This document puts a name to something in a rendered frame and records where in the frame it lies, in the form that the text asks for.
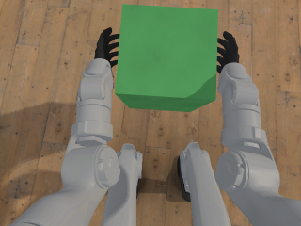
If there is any left robot forearm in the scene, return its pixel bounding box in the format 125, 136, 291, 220
60, 58, 115, 180

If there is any robot left upper arm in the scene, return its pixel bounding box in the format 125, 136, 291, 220
8, 144, 120, 226

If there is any robot left shin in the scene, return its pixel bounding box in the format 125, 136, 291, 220
116, 143, 138, 185

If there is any robot left hand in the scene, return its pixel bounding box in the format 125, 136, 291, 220
94, 27, 120, 68

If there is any robot right foot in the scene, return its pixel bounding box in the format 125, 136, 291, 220
177, 157, 191, 202

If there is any right robot forearm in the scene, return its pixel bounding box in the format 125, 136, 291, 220
217, 62, 276, 164

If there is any robot right upper arm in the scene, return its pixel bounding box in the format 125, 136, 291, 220
214, 150, 301, 226

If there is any robot right hand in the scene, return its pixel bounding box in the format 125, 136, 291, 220
216, 31, 240, 74

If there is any carton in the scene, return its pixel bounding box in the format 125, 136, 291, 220
115, 4, 218, 112

